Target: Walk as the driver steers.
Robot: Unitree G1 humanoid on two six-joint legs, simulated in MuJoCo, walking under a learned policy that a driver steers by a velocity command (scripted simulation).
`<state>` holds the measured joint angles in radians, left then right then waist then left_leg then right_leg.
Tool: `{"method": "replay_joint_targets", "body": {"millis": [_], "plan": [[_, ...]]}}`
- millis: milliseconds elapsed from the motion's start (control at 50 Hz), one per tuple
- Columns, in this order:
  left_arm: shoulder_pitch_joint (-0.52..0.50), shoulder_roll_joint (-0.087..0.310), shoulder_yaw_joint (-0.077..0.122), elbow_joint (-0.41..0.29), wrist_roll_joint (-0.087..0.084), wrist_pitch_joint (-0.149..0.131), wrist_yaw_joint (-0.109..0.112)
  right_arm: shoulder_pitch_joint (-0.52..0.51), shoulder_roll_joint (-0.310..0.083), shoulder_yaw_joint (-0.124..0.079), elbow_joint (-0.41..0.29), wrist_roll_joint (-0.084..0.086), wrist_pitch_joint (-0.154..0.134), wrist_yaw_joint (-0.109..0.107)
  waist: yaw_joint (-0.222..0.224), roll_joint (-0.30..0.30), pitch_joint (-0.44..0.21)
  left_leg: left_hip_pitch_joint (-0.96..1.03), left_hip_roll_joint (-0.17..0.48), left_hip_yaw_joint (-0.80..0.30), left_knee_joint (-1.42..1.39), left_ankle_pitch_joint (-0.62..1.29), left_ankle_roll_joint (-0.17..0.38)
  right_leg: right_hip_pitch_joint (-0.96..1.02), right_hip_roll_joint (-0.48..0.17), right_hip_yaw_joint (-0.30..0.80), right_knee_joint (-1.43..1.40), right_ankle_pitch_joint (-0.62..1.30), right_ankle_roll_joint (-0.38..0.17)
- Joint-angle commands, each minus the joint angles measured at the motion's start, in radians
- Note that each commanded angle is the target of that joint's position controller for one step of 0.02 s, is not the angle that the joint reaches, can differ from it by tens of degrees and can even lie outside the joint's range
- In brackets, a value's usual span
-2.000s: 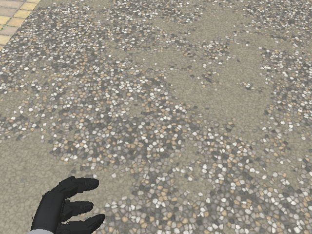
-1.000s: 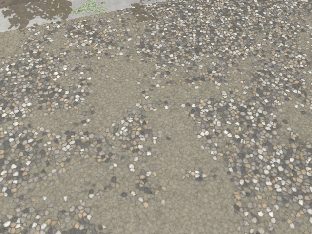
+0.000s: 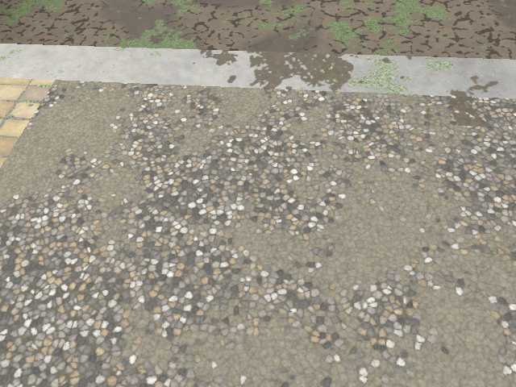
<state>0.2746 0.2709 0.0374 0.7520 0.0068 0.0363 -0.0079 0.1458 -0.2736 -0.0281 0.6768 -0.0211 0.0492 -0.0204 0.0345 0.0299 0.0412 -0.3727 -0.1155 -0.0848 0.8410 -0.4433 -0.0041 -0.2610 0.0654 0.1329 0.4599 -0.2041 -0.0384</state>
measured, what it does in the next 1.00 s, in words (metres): walks ahead: left foot, then right foot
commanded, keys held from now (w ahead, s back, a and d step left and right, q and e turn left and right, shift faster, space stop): e+shift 0.36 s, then shift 0.04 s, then q+shift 0.04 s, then w+q+shift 0.56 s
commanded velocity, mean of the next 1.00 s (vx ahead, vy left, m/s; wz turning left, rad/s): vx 0.35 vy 0.00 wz -0.09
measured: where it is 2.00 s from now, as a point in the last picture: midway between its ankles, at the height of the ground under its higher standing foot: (269, 195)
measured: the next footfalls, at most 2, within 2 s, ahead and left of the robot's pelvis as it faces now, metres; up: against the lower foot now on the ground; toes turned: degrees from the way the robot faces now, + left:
left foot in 0.22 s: +0.06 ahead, +0.11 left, +0.00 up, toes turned -20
right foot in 0.64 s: -0.01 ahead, -0.11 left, +0.00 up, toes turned -19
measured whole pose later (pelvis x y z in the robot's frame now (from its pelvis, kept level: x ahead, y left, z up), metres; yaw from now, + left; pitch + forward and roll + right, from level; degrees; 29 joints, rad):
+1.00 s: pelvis +0.19 -0.03 -0.03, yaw -4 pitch +2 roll -1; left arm 0.46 0.27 0.04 0.89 0.03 -0.10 0.01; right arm 0.07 -0.32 -0.05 0.68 -0.03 0.02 0.10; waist 0.05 0.02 0.02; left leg -0.82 0.07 0.11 0.92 -0.08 0.11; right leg 0.28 0.01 -0.25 0.11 -0.42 0.03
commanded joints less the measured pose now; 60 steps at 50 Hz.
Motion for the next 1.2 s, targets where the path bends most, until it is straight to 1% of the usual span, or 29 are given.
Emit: {"method": "replay_joint_targets", "body": {"millis": [20, 120, 200, 220, 260, 280, 320, 360, 440, 480, 520, 580, 620, 640, 660, 680, 700, 740, 780, 920, 960, 1000, 1060, 1080, 1100, 1120, 1140, 1180, 1200], "plan": [[-0.038, 0.201, 0.075, -0.069, -0.006, 0.0, 0.003, 0.01, -0.1, -0.035, -0.063, 0.003, -0.012, 0.002, -0.039, -0.157, -0.06, -0.118, 0.027, 0.003, 0.07, 0.003, -0.036, 0.119, -0.178, 0.301, -0.133, 0.26, -0.15], [0.006, 0.214, 0.103, -0.073, 0.001, 0.013, -0.004, -0.042, -0.088, -0.022, -0.085, 0.014, -0.025, -0.006, 0.005, -0.184, -0.109, -0.076, 0.008, -0.002, -0.112, 0.004, -0.033, 0.161, -0.16, 0.407, -0.114, 0.183, -0.152], [-0.081, 0.217, 0.112, -0.1, -0.002, 0.015, -0.012, 0.064, -0.107, -0.026, -0.053, 0.018, -0.045, -0.027, -0.056, -0.2, -0.119, 0.17, -0.012, -0.002, -0.399, 0.102, -0.001, 0.023, -0.104, 0.45, -0.091, 0.11, -0.073], [-0.102, 0.2, 0.106, -0.109, -0.009, 0.013, -0.008, 0.106, -0.131, -0.034, -0.04, 0.013, -0.051, -0.038, -0.08, -0.176, -0.114, 0.292, 0.037, -0.027, -0.534, 0.169, 0.013, -0.075, -0.056, 0.42, -0.062, -0.017, -0.019], [-0.013, 0.122, 0.09, -0.119, -0.001, 0.006, 0.004, 0.001, -0.285, -0.058, -0.088, -0.006, -0.046, -0.042, -0.024, 0.19, -0.09, 0.33, 0.481, -0.485, -0.689, 0.025, 0.164, -0.334, 0.157, 0.055, 0.347, -0.378, 0.07], [-0.036, 0.217, 0.109, -0.105, 0.029, 0.01, 0.006, -0.007, -0.222, -0.046, -0.08, -0.016, -0.042, -0.034, -0.016, 0.084, -0.045, 0.232, 0.491, -0.393, -0.644, 0.216, 0.207, -0.314, 0.038, 0.025, 0.502, -0.323, 0.074], [-0.001, 0.195, 0.109, -0.076, 0.026, 0.024, -0.014, -0.049, -0.129, -0.018, -0.088, -0.009, -0.043, -0.027, 0.02, 0.048, -0.023, 0.189, 0.368, -0.17, -0.578, 0.456, 0.178, -0.273, 0.015, -0.008, 0.654, -0.231, 0.069], [0.023, 0.178, 0.098, -0.068, 0.014, 0.038, -0.038, -0.042, -0.126, -0.015, -0.092, -0.01, -0.045, -0.032, 0.015, 0.106, -0.039, 0.239, 0.321, -0.046, -0.537, 0.621, 0.171, -0.305, -0.005, -0.06, 0.743, -0.192, 0.084], [-0.095, 0.131, 0.066, -0.108, 0.005, 0.04, -0.038, 0.14, -0.153, -0.031, -0.028, -0.007, -0.054, -0.02, -0.075, 0.106, -0.057, 0.37, 0.346, -0.061, -0.479, 0.82, 0.215, -0.321, 0.01, -0.053, 0.604, -0.237, 0.096], [-0.106, 0.114, 0.051, -0.104, 0.013, 0.036, -0.038, 0.205, -0.168, -0.039, 0.004, -0.01, -0.065, 0.0, -0.105, 0.132, -0.093, 0.399, 0.349, -0.135, -0.571, 0.271, 0.218, -0.294, 0.021, -0.025, 0.481, -0.232, 0.063], [-0.152, 0.125, 0.044, -0.108, 0.031, 0.027, -0.046, 0.183, -0.168, -0.04, 0.026, -0.004, -0.07, 0.019, -0.089, 0.169, -0.012, 0.338, 0.34, -0.213, -0.669, -0.095, 0.218, -0.271, -0.016, -0.091, 0.345, -0.224, 0.04], [-0.198, 0.101, 0.027, -0.108, 0.028, -0.013, -0.036, 0.201, -0.193, -0.056, 0.056, -0.001, -0.068, 0.039, -0.077, 0.124, 0.049, 0.189, 0.309, -0.227, -0.664, -0.054, 0.228, -0.075, -0.002, -0.16, 0.103, -0.3, 0.022], [-0.041, 0.076, 0.023, -0.048, 0.021, -0.045, -0.014, 0.15, -0.199, -0.067, 0.063, 0.015, -0.062, 0.04, 0.025, 0.05, 0.048, -0.002, 0.251, -0.194, -0.57, -0.024, 0.202, 0.237, 0.005, -0.184, -0.161, -0.05, -0.012], [0.098, 0.124, 0.036, -0.004, 0.025, -0.064, 0.004, 0.101, -0.161, -0.063, 0.044, 0.023, -0.069, 0.034, 0.092, -0.012, -0.002, -0.234, 0.194, -0.152, -0.45, -0.046, 0.151, 0.529, -0.081, -0.103, -0.163, -0.026, -0.032], [0.249, 0.213, 0.054, 0.014, 0.045, -0.078, 0.024, 0.036, -0.043, -0.033, -0.006, 0.032, -0.082, 0.035, 0.164, -0.218, -0.104, -0.395, 0.085, -0.015, -0.112, -0.127, 0.105, 0.702, -0.368, 0.189, -0.274, -0.372, -0.054], [0.181, 0.296, 0.075, 0.002, 0.046, -0.077, 0.035, -0.015, -0.061, -0.031, -0.051, 0.03, -0.086, 0.029, 0.142, -0.245, -0.01, -0.561, 0.075, 0.027, 0.062, -0.063, 0.1, 0.548, -0.513, 0.421, -0.335, -0.543, -0.131], [0.11, 0.214, 0.056, -0.011, 0.048, -0.084, 0.037, -0.028, -0.109, -0.044, -0.041, 0.022, -0.082, 0.034, 0.097, -0.133, 0.057, -0.58, 0.139, -0.036, 0.167, 0.029, 0.105, 0.473, -0.481, 0.362, -0.323, -0.532, -0.131], [-0.003, 0.12, 0.028, -0.038, 0.032, -0.098, 0.029, 0.073, -0.117, -0.056, 0.02, 0.018, -0.07, 0.059, 0.011, -0.141, 0.048, -0.533, 0.162, -0.018, 0.238, 0.143, 0.075, 0.41, -0.378, 0.159, -0.332, -0.348, -0.071], [0.013, 0.103, 0.022, -0.028, 0.024, -0.112, 0.031, 0.076, -0.106, -0.057, 0.032, -0.003, -0.054, 0.084, 0.003, -0.145, 0.046, -0.536, 0.181, 0.028, 0.341, 0.207, 0.055, 0.365, -0.33, 0.018, -0.35, -0.207, -0.059], [0.096, 0.084, 0.017, 0.051, 0.029, -0.153, 0.015, -0.122, -0.064, -0.032, -0.056, -0.006, -0.046, 0.121, -0.007, -0.11, 0.157, -0.546, 0.206, 0.129, 0.222, 0.383, 0.078, 0.262, -0.278, -0.285, -0.425, 0.128, -0.039], [0.127, 0.097, 0.017, 0.076, 0.026, -0.155, 0.021, -0.194, -0.046, -0.015, -0.085, -0.01, -0.047, 0.132, 0.005, -0.082, 0.17, -0.473, 0.191, 0.212, 0.086, 0.386, 0.115, 0.28, -0.275, -0.354, -0.42, 0.335, -0.021], [0.138, 0.136, 0.021, 0.086, 0.027, -0.153, 0.029, -0.198, -0.039, -0.006, -0.095, -0.002, -0.045, 0.127, -0.018, -0.1, 0.118, -0.296, 0.119, 0.3, -0.018, 0.359, 0.167, 0.313, -0.283, -0.413, -0.32, 0.906, 0.0], [0.095, 0.242, 0.05, 0.07, 0.046, -0.107, 0.049, 0.116, -0.125, -0.038, -0.019, 0.011, -0.044, 0.099, -0.205, -0.186, -0.104, 0.047, 0.011, 0.3, -0.028, 0.154, 0.232, 0.377, -0.349, -0.401, 0.156, 1.432, -0.01], [0.066, 0.258, 0.056, 0.049, 0.043, -0.097, 0.042, 0.312, -0.187, -0.068, 0.041, 0.006, -0.052, 0.083, -0.286, -0.162, -0.202, 0.311, -0.016, 0.239, -0.099, 0.104, 0.261, 0.253, -0.348, -0.372, 0.431, 1.292, -0.03], [0.068, 0.205, 0.046, 0.051, 0.045, -0.102, 0.025, 0.374, -0.242, -0.099, 0.082, 0.002, -0.052, 0.059, -0.281, -0.045, -0.211, 0.538, 0.039, 0.094, -0.195, 0.051, 0.287, 0.01, -0.241, -0.366, 0.775, 0.605, -0.013], [0.077, 0.061, 0.008, -0.053, 0.025, -0.125, 0.0, 0.249, -0.348, -0.12, 0.052, -0.014, -0.035, 0.051, -0.127, 0.254, -0.227, 0.749, 0.306, -0.499, -0.376, -0.143, 0.433, -0.475, -0.033, -0.291, 1.172, -0.254, 0.058], [-0.055, 0.136, 0.012, -0.115, 0.03, -0.154, 0.001, 0.287, -0.346, -0.126, 0.027, 0.0, -0.032, 0.053, -0.2, 0.056, -0.314, 0.764, 0.348, -0.711, -0.521, -0.179, 0.458, -0.572, -0.048, -0.064, 1.212, -0.162, 0.035], [-0.012, 0.119, -0.005, -0.086, 0.012, -0.168, 0.005, 0.254, -0.232, -0.097, 0.073, -0.008, -0.056, 0.033, -0.094, -0.108, -0.089, 0.469, 0.362, -0.534, -0.61, -0.037, 0.36, -0.525, -0.165, -0.077, 1.037, -0.065, 0.011], [0.002, 0.105, -0.011, -0.068, 0.027, -0.153, 0.005, 0.198, -0.193, -0.081, 0.066, -0.015, -0.077, 0.024, -0.049, -0.136, -0.052, 0.326, 0.323, -0.433, -0.611, 0.028, 0.325, -0.447, -0.198, -0.078, 0.973, -0.073, 0.011]]}}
